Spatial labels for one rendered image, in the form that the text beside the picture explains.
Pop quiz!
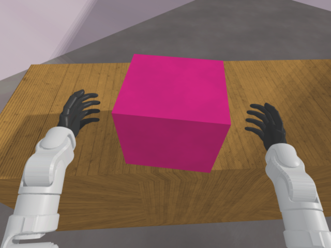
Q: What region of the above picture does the right robot forearm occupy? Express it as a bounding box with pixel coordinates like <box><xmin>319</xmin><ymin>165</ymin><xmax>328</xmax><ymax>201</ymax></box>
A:
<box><xmin>265</xmin><ymin>143</ymin><xmax>331</xmax><ymax>248</ymax></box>

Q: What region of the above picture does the carton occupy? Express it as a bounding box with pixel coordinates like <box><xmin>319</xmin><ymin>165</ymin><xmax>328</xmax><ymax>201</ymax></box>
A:
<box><xmin>112</xmin><ymin>54</ymin><xmax>231</xmax><ymax>173</ymax></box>

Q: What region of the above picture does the robot right hand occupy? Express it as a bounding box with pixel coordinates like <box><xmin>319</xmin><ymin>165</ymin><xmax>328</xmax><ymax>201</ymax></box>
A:
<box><xmin>245</xmin><ymin>103</ymin><xmax>287</xmax><ymax>151</ymax></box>

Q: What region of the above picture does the robot left hand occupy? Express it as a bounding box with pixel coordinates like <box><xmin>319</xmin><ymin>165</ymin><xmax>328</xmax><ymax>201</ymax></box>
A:
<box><xmin>57</xmin><ymin>89</ymin><xmax>100</xmax><ymax>138</ymax></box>

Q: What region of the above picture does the pedestal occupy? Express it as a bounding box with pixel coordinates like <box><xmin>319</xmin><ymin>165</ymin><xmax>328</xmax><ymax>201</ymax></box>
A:
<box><xmin>0</xmin><ymin>59</ymin><xmax>331</xmax><ymax>231</ymax></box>

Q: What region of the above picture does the left robot forearm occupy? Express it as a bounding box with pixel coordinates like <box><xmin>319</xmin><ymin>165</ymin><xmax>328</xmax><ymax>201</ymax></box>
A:
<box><xmin>1</xmin><ymin>127</ymin><xmax>76</xmax><ymax>248</ymax></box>

